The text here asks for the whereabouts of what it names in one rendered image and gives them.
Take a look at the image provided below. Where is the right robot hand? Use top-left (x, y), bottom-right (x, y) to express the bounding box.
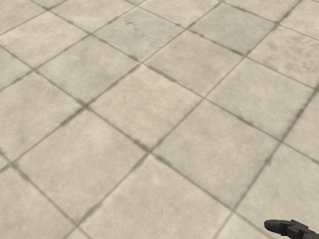
top-left (264, 219), bottom-right (319, 239)

